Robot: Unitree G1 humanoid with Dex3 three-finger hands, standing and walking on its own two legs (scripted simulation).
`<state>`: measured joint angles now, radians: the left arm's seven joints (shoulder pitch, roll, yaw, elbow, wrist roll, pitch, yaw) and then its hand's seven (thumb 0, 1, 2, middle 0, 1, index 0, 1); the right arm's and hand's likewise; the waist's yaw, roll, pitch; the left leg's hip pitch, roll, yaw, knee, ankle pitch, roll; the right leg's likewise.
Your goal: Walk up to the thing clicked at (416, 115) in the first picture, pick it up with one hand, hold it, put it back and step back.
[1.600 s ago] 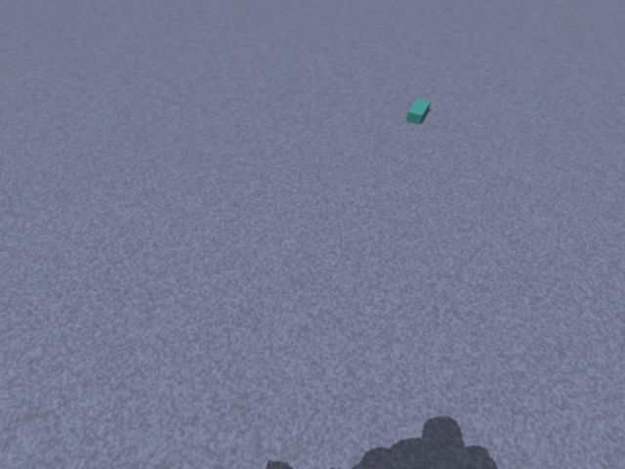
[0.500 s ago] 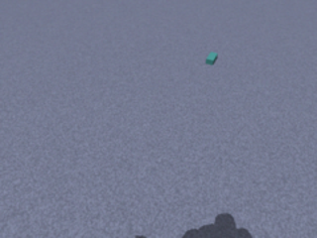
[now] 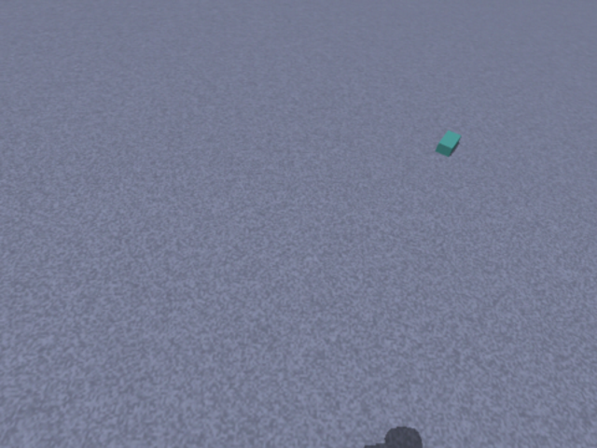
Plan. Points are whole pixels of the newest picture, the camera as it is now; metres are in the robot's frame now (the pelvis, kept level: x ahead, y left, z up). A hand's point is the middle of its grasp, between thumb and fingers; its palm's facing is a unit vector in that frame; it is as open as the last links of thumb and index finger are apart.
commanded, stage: walk up
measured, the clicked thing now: (448, 143) +1.82 -1.02 -0.73
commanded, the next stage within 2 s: none
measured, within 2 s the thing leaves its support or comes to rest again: neither
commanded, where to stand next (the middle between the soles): +1.21 +0.07 m, yaw +7 degrees
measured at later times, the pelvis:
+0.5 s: pelvis +0.26 -0.02 +0.01, yaw +6 degrees
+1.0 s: pelvis +0.51 +0.05 +0.01, yaw +6 degrees
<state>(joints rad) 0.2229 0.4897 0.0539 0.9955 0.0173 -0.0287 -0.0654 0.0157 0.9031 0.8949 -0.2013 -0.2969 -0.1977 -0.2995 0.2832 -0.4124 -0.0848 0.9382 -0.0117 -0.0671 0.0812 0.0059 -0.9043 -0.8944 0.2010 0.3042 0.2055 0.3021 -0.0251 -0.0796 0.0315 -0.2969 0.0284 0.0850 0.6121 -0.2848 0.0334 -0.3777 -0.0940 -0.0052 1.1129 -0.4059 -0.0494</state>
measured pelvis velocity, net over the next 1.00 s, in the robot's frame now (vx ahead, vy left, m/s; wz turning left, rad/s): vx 0.51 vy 0.05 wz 0.10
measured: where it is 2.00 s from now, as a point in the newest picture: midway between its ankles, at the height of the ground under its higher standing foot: (267, 264)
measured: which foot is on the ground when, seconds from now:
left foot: down 0.00-0.36, up 0.38-0.70, down 0.72-1.00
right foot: up 0.00-0.30, down 0.32-0.74, up 0.76-1.00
